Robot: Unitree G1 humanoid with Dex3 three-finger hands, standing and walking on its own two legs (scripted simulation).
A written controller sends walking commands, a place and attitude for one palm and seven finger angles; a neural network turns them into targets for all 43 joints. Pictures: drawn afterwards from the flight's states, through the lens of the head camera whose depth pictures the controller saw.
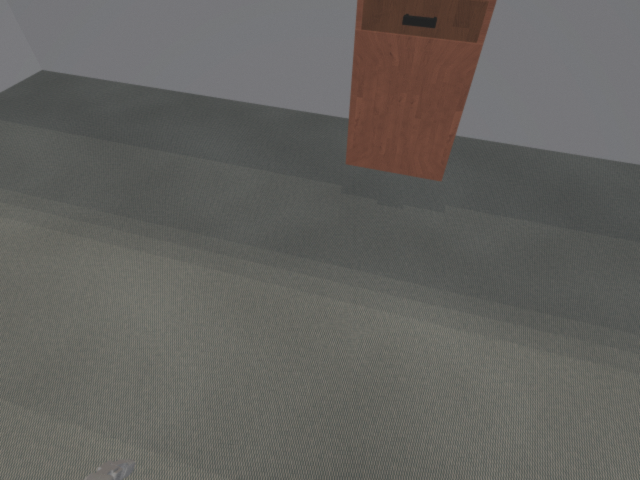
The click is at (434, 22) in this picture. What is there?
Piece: drawer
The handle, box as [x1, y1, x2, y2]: [402, 14, 436, 27]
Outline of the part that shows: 403,16 402,24 434,27 436,21 436,17 428,18 409,16 408,14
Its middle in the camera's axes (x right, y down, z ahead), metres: +0.38 -0.84 +1.47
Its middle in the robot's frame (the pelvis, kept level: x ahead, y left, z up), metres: +1.68 -0.30 -0.02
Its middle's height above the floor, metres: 0.75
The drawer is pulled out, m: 0.00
